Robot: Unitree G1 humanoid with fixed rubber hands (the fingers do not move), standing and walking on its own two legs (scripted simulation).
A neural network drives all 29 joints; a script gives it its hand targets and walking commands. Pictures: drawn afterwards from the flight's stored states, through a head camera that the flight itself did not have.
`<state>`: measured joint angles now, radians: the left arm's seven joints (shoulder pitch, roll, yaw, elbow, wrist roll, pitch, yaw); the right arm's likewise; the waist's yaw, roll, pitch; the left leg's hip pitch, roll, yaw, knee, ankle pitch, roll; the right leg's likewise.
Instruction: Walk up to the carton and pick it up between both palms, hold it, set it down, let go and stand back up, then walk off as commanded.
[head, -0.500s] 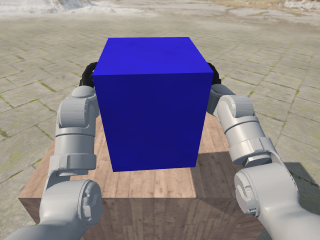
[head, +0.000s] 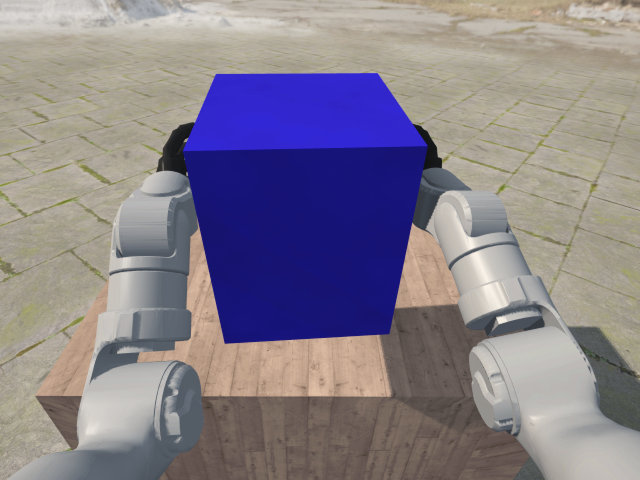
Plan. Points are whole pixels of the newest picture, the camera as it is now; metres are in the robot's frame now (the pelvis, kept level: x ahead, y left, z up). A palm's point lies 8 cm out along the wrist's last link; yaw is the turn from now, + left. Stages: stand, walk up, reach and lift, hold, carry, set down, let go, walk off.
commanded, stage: hold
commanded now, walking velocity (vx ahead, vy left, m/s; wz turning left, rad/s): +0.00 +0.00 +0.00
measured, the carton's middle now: (303, 204) +0.38 +0.00 +0.23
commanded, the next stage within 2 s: set down in 0.16 s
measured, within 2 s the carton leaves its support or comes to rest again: neither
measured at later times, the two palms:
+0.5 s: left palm (185, 184) +0.38 +0.14 +0.25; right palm (426, 185) +0.38 -0.15 +0.25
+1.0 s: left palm (199, 218) +0.40 +0.14 +0.20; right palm (414, 220) +0.41 -0.15 +0.18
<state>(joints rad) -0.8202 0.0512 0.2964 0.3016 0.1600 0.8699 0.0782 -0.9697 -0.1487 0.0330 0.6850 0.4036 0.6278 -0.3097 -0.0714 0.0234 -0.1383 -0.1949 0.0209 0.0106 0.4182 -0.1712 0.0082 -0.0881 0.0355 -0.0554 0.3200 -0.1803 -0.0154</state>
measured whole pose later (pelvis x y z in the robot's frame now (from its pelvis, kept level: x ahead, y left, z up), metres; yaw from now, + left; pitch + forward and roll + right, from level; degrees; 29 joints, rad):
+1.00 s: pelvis +0.00 -0.03 +0.00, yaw +2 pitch -3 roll -1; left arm -0.78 0.02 0.28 0.50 0.20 0.50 0.12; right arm -0.89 -0.06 -0.10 0.93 0.17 0.18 -0.17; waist -0.06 -0.02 -0.04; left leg -0.17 0.03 -0.03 0.37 -0.15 -0.02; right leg -0.07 0.05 -0.09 0.30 -0.19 -0.05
